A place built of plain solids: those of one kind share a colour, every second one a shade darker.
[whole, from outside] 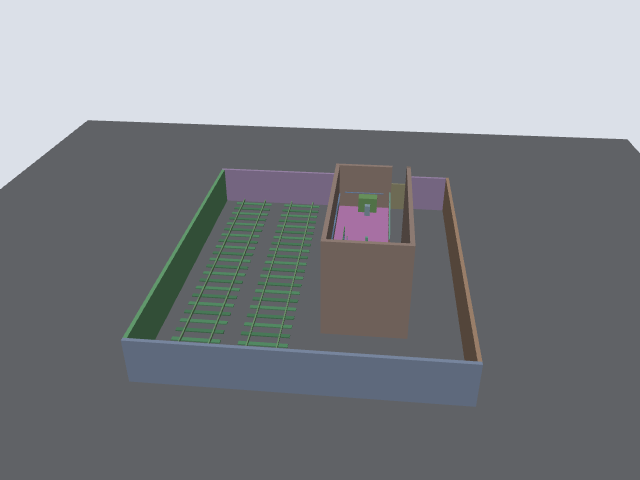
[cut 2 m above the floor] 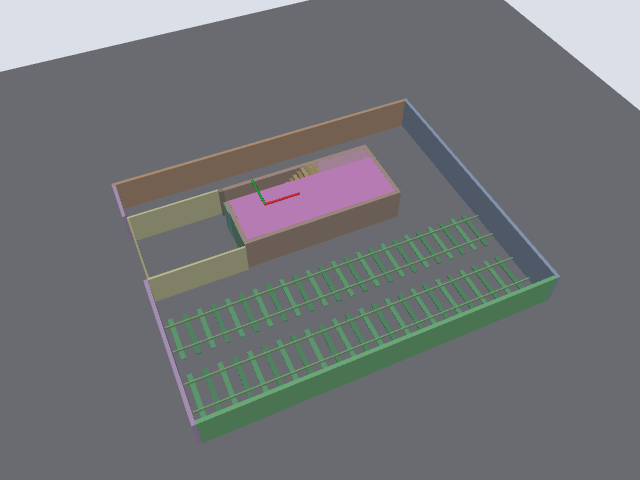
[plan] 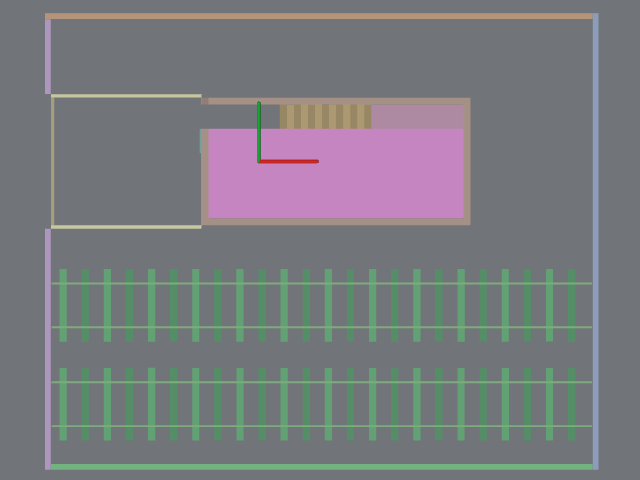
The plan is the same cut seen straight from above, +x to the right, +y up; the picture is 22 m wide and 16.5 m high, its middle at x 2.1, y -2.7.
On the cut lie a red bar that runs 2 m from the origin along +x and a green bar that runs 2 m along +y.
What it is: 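A railway signal box with its stair inside, its base rendered, brick-red without and limewashed within; 8.8 x 3.9 m within the walls, the operating floor 2.75 m up, 2.7 m high; one straight flight of 14 risers of 0.196 m on goings of 0.242 m, 0.83 m clear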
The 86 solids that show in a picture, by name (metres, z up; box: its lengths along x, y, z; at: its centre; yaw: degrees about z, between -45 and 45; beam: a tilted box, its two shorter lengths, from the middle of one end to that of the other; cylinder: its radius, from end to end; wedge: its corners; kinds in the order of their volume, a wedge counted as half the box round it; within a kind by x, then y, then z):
{
 "upper_front_1": {"box": [8.76, 3.08, 2.8], "at": [2.65, -0.41, 1.35]},
 "wall_1": {"box": [0.24, 3.32, 5.46], "at": [-1.85, -0.54, 2.68]},
 "wall_2": {"box": [0.24, 0.24, 5.46], "at": [-1.85, 2.08, 2.68]},
 "wall_3": {"box": [8.76, 0.24, 5.46], "at": [2.65, -2.08, 2.68]},
 "wall_4": {"box": [8.76, 0.24, 5.46], "at": [2.65, 2.08, 2.68]},
 "wall_5": {"box": [0.24, 4.39, 5.46], "at": [7.15, 0.0, 2.68]},
 "bound_back_1": {"box": [18.82, 0.2, 2.45], "at": [2.06, 5.0, 1.18]},
 "bound_line_1": {"box": [18.62, 0.2, 2.45], "at": [2.16, -10.49, 1.18]},
 "bound_end_1": {"box": [0.2, 15.69, 2.45], "at": [11.57, -2.75, 1.18]},
 "upper_head_1": {"box": [3.17, 0.83, 2.8], "at": [5.45, 1.54, 1.35]},
 "bound_near_1": {"box": [0.2, 8.28, 2.45], "at": [-7.25, -6.46, 1.18]},
 "bound_near_2": {"box": [0.2, 2.58, 2.45], "at": [-7.25, 3.6, 1.18]},
 "step_1": {"box": [0.25, 0.83, 0.25], "at": [0.84, 1.54, 0.07]},
 "step_2": {"box": [0.25, 0.83, 0.44], "at": [1.08, 1.54, 0.17]},
 "step_3": {"box": [0.25, 0.83, 0.64], "at": [1.32, 1.54, 0.27]},
 "step_4": {"box": [0.25, 0.83, 0.84], "at": [1.57, 1.54, 0.37]},
 "step_5": {"box": [0.25, 0.83, 1.03], "at": [1.81, 1.54, 0.47]},
 "step_6": {"box": [0.25, 0.83, 1.23], "at": [2.05, 1.54, 0.56]},
 "step_7": {"box": [0.25, 0.83, 1.42], "at": [2.29, 1.54, 0.66]},
 "step_8": {"box": [0.25, 0.83, 1.62], "at": [2.53, 1.54, 0.76]},
 "step_9": {"box": [0.25, 0.83, 1.82], "at": [2.78, 1.54, 0.86]},
 "step_10": {"box": [0.25, 0.83, 2.01], "at": [3.02, 1.54, 0.96]},
 "step_11": {"box": [0.25, 0.83, 2.21], "at": [3.26, 1.54, 1.06]},
 "step_12": {"box": [0.25, 0.83, 2.41], "at": [3.5, 1.54, 1.15]},
 "step_13": {"box": [0.25, 0.83, 2.6], "at": [3.74, 1.54, 1.25]},
 "sleeper_1": {"box": [0.25, 2.5, 0.11], "at": [-6.73, -8.35, 0.01]},
 "sleeper_2": {"box": [0.25, 2.5, 0.11], "at": [-6.73, -4.95, 0.01]},
 "sleeper_3": {"box": [0.25, 2.5, 0.11], "at": [-5.97, -8.35, 0.01]},
 "sleeper_4": {"box": [0.25, 2.5, 0.11], "at": [-5.97, -4.95, 0.01]},
 "sleeper_5": {"box": [0.25, 2.5, 0.11], "at": [-5.21, -8.35, 0.01]},
 "sleeper_6": {"box": [0.25, 2.5, 0.11], "at": [-5.21, -4.95, 0.01]},
 "sleeper_7": {"box": [0.25, 2.5, 0.11], "at": [-4.45, -8.35, 0.01]},
 "sleeper_8": {"box": [0.25, 2.5, 0.11], "at": [-4.45, -4.95, 0.01]},
 "sleeper_9": {"box": [0.25, 2.5, 0.11], "at": [-3.69, -8.35, 0.01]},
 "sleeper_10": {"box": [0.25, 2.5, 0.11], "at": [-3.69, -4.95, 0.01]},
 "sleeper_11": {"box": [0.25, 2.5, 0.11], "at": [-2.93, -8.35, 0.01]},
 "sleeper_12": {"box": [0.25, 2.5, 0.11], "at": [-2.93, -4.95, 0.01]},
 "sleeper_13": {"box": [0.25, 2.5, 0.11], "at": [-2.17, -8.35, 0.01]},
 "sleeper_14": {"box": [0.25, 2.5, 0.11], "at": [-2.17, -4.95, 0.01]},
 "sleeper_15": {"box": [0.25, 2.5, 0.11], "at": [-1.41, -8.35, 0.01]},
 "sleeper_16": {"box": [0.25, 2.5, 0.11], "at": [-1.41, -4.95, 0.01]},
 "sleeper_17": {"box": [0.25, 2.5, 0.11], "at": [-0.65, -8.35, 0.01]},
 "sleeper_18": {"box": [0.25, 2.5, 0.11], "at": [-0.65, -4.95, 0.01]},
 "sleeper_19": {"box": [0.25, 2.5, 0.11], "at": [0.11, -8.35, 0.01]},
 "sleeper_20": {"box": [0.25, 2.5, 0.11], "at": [0.11, -4.95, 0.01]},
 "sleeper_21": {"box": [0.25, 2.5, 0.11], "at": [0.87, -8.35, 0.01]},
 "sleeper_22": {"box": [0.25, 2.5, 0.11], "at": [0.87, -4.95, 0.01]},
 "sleeper_23": {"box": [0.25, 2.5, 0.11], "at": [1.63, -8.35, 0.01]},
 "sleeper_24": {"box": [0.25, 2.5, 0.11], "at": [1.63, -4.95, 0.01]},
 "sleeper_25": {"box": [0.25, 2.5, 0.11], "at": [2.39, -8.35, 0.01]},
 "sleeper_26": {"box": [0.25, 2.5, 0.11], "at": [2.39, -4.95, 0.01]},
 "sleeper_27": {"box": [0.25, 2.5, 0.11], "at": [3.15, -8.35, 0.01]},
 "sleeper_28": {"box": [0.25, 2.5, 0.11], "at": [3.15, -4.95, 0.01]},
 "sleeper_29": {"box": [0.25, 2.5, 0.11], "at": [3.91, -8.35, 0.01]},
 "sleeper_30": {"box": [0.25, 2.5, 0.11], "at": [3.91, -4.95, 0.01]},
 "sleeper_31": {"box": [0.25, 2.5, 0.11], "at": [4.67, -8.35, 0.01]},
 "sleeper_32": {"box": [0.25, 2.5, 0.11], "at": [4.67, -4.95, 0.01]},
 "sleeper_33": {"box": [0.25, 2.5, 0.11], "at": [5.43, -8.35, 0.01]},
 "sleeper_34": {"box": [0.25, 2.5, 0.11], "at": [5.43, -4.95, 0.01]},
 "sleeper_35": {"box": [0.25, 2.5, 0.11], "at": [6.19, -8.35, 0.01]},
 "sleeper_36": {"box": [0.25, 2.5, 0.11], "at": [6.19, -4.95, 0.01]},
 "sleeper_37": {"box": [0.25, 2.5, 0.11], "at": [6.95, -8.35, 0.01]},
 "sleeper_38": {"box": [0.25, 2.5, 0.11], "at": [6.95, -4.95, 0.01]},
 "sleeper_39": {"box": [0.25, 2.5, 0.11], "at": [7.71, -8.35, 0.01]},
 "sleeper_40": {"box": [0.25, 2.5, 0.11], "at": [7.71, -4.95, 0.01]},
 "sleeper_41": {"box": [0.25, 2.5, 0.11], "at": [8.47, -8.35, 0.01]},
 "sleeper_42": {"box": [0.25, 2.5, 0.11], "at": [8.47, -4.95, 0.01]},
 "sleeper_43": {"box": [0.25, 2.5, 0.11], "at": [9.23, -8.35, 0.01]},
 "sleeper_44": {"box": [0.25, 2.5, 0.11], "at": [9.23, -4.95, 0.01]},
 "sleeper_45": {"box": [0.25, 2.5, 0.11], "at": [9.99, -8.35, 0.01]},
 "sleeper_46": {"box": [0.25, 2.5, 0.11], "at": [9.99, -4.95, 0.01]},
 "sleeper_47": {"box": [0.25, 2.5, 0.11], "at": [10.75, -8.35, 0.01]},
 "sleeper_48": {"box": [0.25, 2.5, 0.11], "at": [10.75, -4.95, 0.01]},
 "fence_1": {"box": [5.18, 0.12, 1.95], "at": [-4.56, -2.25, 0.93]},
 "fence_2": {"box": [5.18, 0.12, 1.95], "at": [-4.56, 2.25, 0.93]},
 "fence_end_1": {"box": [0.12, 4.39, 1.95], "at": [-7.09, 0.0, 0.93]},
 "rail_line_1": {"box": [18.58, 0.07, 0.15], "at": [2.16, -9.1, 0.14]},
 "rail_line_2": {"box": [18.58, 0.07, 0.15], "at": [2.16, -7.59, 0.14]},
 "rail_line_3": {"box": [18.58, 0.07, 0.15], "at": [2.16, -5.7, 0.14]},
 "rail_line_4": {"box": [18.58, 0.07, 0.15], "at": [2.16, -4.19, 0.14]},
 "desk_1": {"box": [0.62, 1.1, 0.95], "at": [-1.32, -0.23, 3.17]},
 "skin_1": {"box": [0.02, 3.32, 3.7], "at": [-1.98, -0.54, 1.8]},
 "door_leaf_1": {"box": [0.042, 0.83, 1.99], "at": [-2.02, 0.7, 1.01]},
 "stool_1": {"box": [0.32, 0.32, 0.67], "at": [-0.71, -0.23, 3.03]},
 "rail_top_1": {"box": [5.59, 0.08, 0.06], "at": [1.07, 1.06, 3.76]},
 "win_board_1": {"box": [0.09, 2.34, 0.035], "at": [-1.7, -0.47, 3.68]}
}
